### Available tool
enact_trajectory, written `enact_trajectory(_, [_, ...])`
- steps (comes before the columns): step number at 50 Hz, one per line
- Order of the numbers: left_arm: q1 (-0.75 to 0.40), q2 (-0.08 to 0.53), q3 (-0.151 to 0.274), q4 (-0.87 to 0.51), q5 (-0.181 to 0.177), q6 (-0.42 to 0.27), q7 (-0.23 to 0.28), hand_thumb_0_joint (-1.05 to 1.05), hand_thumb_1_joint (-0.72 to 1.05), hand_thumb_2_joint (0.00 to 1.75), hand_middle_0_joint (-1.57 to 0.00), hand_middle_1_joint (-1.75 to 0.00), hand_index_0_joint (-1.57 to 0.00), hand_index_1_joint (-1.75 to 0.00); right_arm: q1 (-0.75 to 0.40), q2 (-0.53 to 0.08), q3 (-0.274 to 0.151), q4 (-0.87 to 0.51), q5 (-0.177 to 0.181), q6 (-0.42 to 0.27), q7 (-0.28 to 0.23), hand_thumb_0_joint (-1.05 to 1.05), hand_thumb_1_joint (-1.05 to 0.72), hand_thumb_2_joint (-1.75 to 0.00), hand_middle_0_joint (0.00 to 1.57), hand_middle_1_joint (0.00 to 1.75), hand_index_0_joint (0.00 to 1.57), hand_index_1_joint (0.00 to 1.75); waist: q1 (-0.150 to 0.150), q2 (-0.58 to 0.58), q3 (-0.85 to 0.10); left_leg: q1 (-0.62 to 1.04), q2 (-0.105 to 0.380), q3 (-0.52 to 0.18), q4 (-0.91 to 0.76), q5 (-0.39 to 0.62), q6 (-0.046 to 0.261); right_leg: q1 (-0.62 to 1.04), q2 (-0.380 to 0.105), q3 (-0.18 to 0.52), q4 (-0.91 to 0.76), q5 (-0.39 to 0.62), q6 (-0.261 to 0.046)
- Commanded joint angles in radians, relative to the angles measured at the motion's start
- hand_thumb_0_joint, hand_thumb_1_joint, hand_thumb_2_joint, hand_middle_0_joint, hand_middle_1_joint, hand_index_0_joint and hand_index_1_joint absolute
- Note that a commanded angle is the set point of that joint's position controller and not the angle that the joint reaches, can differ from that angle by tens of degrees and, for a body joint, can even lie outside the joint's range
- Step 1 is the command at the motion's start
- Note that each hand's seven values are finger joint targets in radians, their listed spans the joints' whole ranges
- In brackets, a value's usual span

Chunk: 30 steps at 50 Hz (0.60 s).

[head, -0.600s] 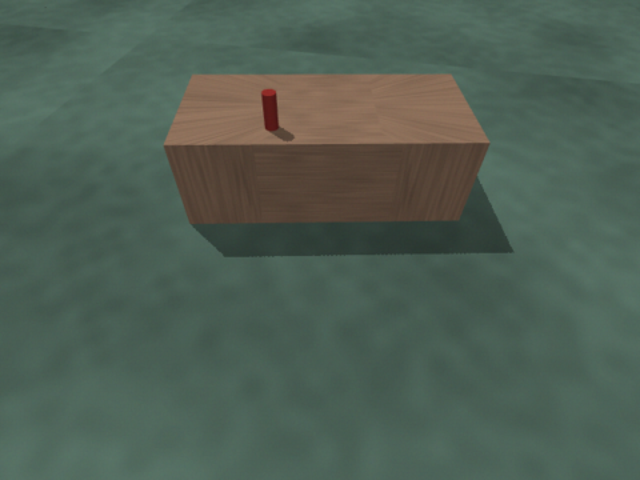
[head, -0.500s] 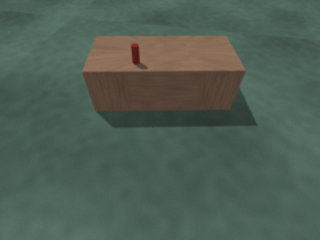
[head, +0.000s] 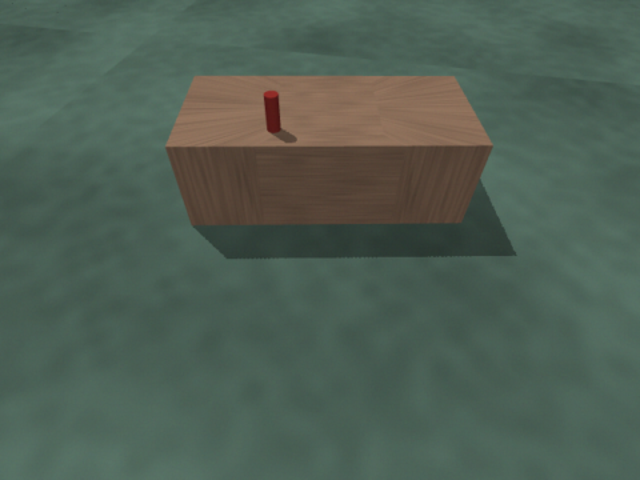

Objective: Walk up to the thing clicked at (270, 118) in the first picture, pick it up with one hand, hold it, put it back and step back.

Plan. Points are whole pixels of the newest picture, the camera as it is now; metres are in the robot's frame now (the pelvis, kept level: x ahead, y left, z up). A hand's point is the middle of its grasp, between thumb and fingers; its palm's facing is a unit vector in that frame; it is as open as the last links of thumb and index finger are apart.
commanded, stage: stand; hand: left
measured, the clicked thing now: (272, 112) +1.37 +0.20 -0.29
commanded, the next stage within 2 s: walk up in 0.52 s
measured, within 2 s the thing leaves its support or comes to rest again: neither
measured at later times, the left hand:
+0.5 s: hand out of the picture +0.07 +0.25 -0.16, palm faces -0.03 -0.94 -0.34, open 7.4 cm
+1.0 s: hand out of the picture +0.13 +0.22 -0.14, palm faces +0.04 -0.91 -0.41, open 7.4 cm
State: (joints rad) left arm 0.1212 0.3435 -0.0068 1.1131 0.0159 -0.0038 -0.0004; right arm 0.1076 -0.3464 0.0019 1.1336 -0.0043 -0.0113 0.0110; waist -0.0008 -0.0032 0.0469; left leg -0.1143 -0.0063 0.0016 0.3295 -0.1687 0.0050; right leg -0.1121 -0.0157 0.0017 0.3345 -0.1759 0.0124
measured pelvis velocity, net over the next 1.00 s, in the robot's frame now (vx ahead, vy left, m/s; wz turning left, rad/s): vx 0.12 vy -0.06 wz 0.02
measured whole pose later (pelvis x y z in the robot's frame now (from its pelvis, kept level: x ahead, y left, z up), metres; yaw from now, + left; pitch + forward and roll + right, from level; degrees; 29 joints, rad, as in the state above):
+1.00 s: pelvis +0.12 -0.06 -0.01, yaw +1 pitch -3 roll -1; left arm 0.33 0.39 0.07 0.97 0.03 -0.06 -0.05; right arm 0.24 -0.45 -0.09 0.99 -0.02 -0.02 0.08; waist 0.03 0.07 0.05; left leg -0.48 0.02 -0.06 0.94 -0.29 0.00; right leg -0.08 -0.01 -0.11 0.40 -0.27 -0.03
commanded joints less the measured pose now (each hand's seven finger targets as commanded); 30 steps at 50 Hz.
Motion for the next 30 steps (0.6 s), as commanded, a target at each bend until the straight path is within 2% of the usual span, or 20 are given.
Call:
enact_trajectory(1, [-0.037, 0.217, 0.041, -0.061, -0.006, -0.026, 0.009, 0.0, 0.9, 0.9, -0.2, -0.3, -0.2, -0.3, -0.038, -0.206, -0.038, -0.063, -0.003, -0.024, -0.018, 0.0, -0.9, -0.9, 0.2, 0.3, 0.2, 0.3, 0.001, -0.001, -0.055, 0.01, 0.128, -0.101, -0.061, 0.082, 0.021, -0.01, -0.114, 0.091, -0.063, 0.066, -0.038])
enact_trajectory(4, [-0.03, 0.211, 0.039, -0.062, -0.005, -0.03, 0.01, 0.0, 0.9, 0.9, -0.2, -0.3, -0.2, -0.3, -0.043, -0.212, -0.04, -0.065, -0.003, -0.023, -0.018, 0.0, -0.9, -0.9, 0.2, 0.3, 0.2, 0.3, 0.003, 0.002, -0.08, 0.036, 0.132, -0.099, -0.044, 0.136, 0.023, -0.001, -0.118, 0.086, -0.055, 0.118, -0.035])
enact_trajectory(6, [-0.039, 0.217, 0.042, -0.061, -0.006, -0.028, 0.011, 0.0, 0.9, 0.9, -0.2, -0.3, -0.2, -0.3, -0.035, -0.211, -0.04, -0.062, -0.003, -0.022, -0.019, 0.0, -0.9, -0.9, 0.2, 0.3, 0.2, 0.3, -0.003, -0.009, -0.065, 0.023, 0.13, -0.099, -0.05, 0.116, 0.02, -0.005, -0.113, 0.085, -0.058, 0.095, -0.036])
enact_trajectory(8, [-0.03, 0.212, 0.04, -0.057, -0.006, -0.025, 0.011, 0.0, 0.9, 0.9, -0.2, -0.3, -0.2, -0.3, -0.041, -0.215, -0.041, -0.06, -0.002, -0.019, -0.019, 0.0, -0.9, -0.9, 0.2, 0.3, 0.2, 0.3, 0.003, 0.004, -0.036, 0.005, 0.126, -0.1, -0.058, 0.062, 0.021, -0.021, -0.112, 0.089, -0.072, 0.05, -0.037])
enact_trajectory(11, [-0.028, 0.216, 0.042, -0.059, -0.006, -0.026, 0.009, 0.0, 0.9, 0.9, -0.2, -0.3, -0.2, -0.3, -0.035, -0.213, -0.039, -0.061, -0.002, -0.021, -0.018, 0.0, -0.9, -0.9, 0.2, 0.3, 0.2, 0.3, 0.002, 0.006, -0.058, 0.015, 0.128, -0.101, -0.059, 0.079, 0.021, -0.007, -0.114, 0.089, -0.063, 0.074, -0.037])
enact_trajectory(13, [-0.03, 0.215, 0.042, -0.058, -0.005, -0.025, 0.01, 0.0, 0.9, 0.9, -0.2, -0.3, -0.2, -0.3, -0.039, -0.209, -0.039, -0.06, -0.002, -0.02, -0.018, 0.0, -0.9, -0.9, 0.2, 0.3, 0.2, 0.3, 0.002, -0.001, -0.039, 0.004, 0.129, -0.106, -0.069, 0.054, 0.019, -0.024, -0.108, 0.086, -0.069, 0.028, -0.037])
enact_trajectory(20, [-0.03, 0.218, 0.042, -0.06, -0.006, -0.029, 0.011, 0.0, 0.9, 0.9, -0.2, -0.3, -0.2, -0.3, -0.032, -0.215, -0.04, -0.063, -0.001, -0.022, -0.019, 0.0, -0.9, -0.9, 0.2, 0.3, 0.2, 0.3, -0.002, 0.001, -0.076, 0.03, 0.132, -0.099, -0.046, 0.141, 0.024, 0.011, -0.117, 0.086, -0.056, 0.125, -0.036])
enact_trajectory(22, [-0.029, 0.215, 0.04, -0.06, -0.008, -0.027, 0.011, 0.0, 0.9, 0.9, -0.2, -0.3, -0.2, -0.3, -0.029, -0.213, -0.038, -0.059, -0.002, -0.021, -0.019, 0.0, -0.9, -0.9, 0.2, 0.3, 0.2, 0.3, 0.0, -0.004, -0.046, 0.01, 0.129, -0.101, -0.055, 0.123, 0.019, -0.006, -0.112, 0.082, -0.063, 0.094, -0.034])
enact_trajectory(25, [-0.026, 0.217, 0.041, -0.059, -0.006, -0.026, 0.01, 0.0, 0.9, 0.9, -0.2, -0.3, -0.2, -0.3, -0.031, -0.214, -0.038, -0.062, -0.003, -0.019, -0.02, 0.0, -0.9, -0.9, 0.2, 0.3, 0.2, 0.3, 0.0, 0.002, -0.057, 0.012, 0.127, -0.099, -0.053, 0.108, 0.02, 0.004, -0.114, 0.083, -0.064, 0.094, -0.035])
enact_trajectory(26, [0.019, 0.313, 0.107, -0.112, 0.013, -0.038, -0.022, 0.0, 0.9, 0.9, -0.2, -0.3, -0.2, -0.3, 0.057, -0.31, -0.105, -0.105, -0.025, -0.034, 0.005, 0.0, -0.9, -0.9, 0.2, 0.3, 0.2, 0.3, -0.005, 0.001, -0.152, 0.019, 0.105, -0.14, -0.005, -0.475, 0.096, -0.006, -0.05, 0.062, 0.039, -0.408, -0.07])
enact_trajectory(27, [-0.019, 0.297, 0.108, -0.12, 0.021, -0.037, -0.033, 0.0, 0.9, 0.9, -0.2, -0.3, -0.2, -0.3, 0.055, -0.324, -0.117, -0.1, -0.033, -0.036, 0.015, 0.0, -0.9, -0.9, 0.2, 0.3, 0.2, 0.3, -0.014, 0.063, -0.046, -0.019, 0.136, -0.202, -0.047, -0.62, 0.117, -0.171, -0.039, 0.052, 0.124, -0.495, -0.074])
enact_trajectory(28, [-0.076, 0.268, 0.108, -0.15, 0.024, -0.037, -0.042, 0.0, 0.9, 0.9, -0.2, -0.3, -0.2, -0.3, 0.08, -0.33, -0.129, -0.107, -0.034, -0.038, 0.018, 0.0, -0.9, -0.9, 0.2, 0.3, 0.2, 0.3, -0.043, 0.108, 0.025, 0.015, 0.202, -0.289, -0.112, -0.661, 0.156, -0.333, -0.018, 0.012, 0.224, -0.443, -0.064])
enact_trajectory(29, [-0.098, 0.241, 0.107, -0.173, 0.024, -0.036, -0.049, 0.0, 0.9, 0.9, -0.2, -0.3, -0.2, -0.3, 0.089, -0.345, -0.146, -0.124, -0.033, -0.041, 0.021, 0.0, -0.9, -0.9, 0.2, 0.3, 0.2, 0.3, -0.053, 0.169, 0.091, 0.046, 0.315, -0.401, -0.181, -0.64, 0.211, -0.448, -0.006, -0.039, 0.381, -0.284, -0.048])
enact_trajectory(30, [-0.109, 0.249, 0.111, -0.196, 0.022, -0.041, -0.05, 0.0, 0.9, 0.9, -0.2, -0.3, -0.2, -0.3, 0.092, -0.357, -0.157, -0.139, -0.037, -0.052, 0.02, 0.0, -0.9, -0.9, 0.2, 0.3, 0.2, 0.3, -0.057, 0.158, 0.127, 0.066, 0.391, -0.479, -0.204, -0.539, 0.262, -0.527, -0.064, 0.045, 0.432, -0.288, -0.047])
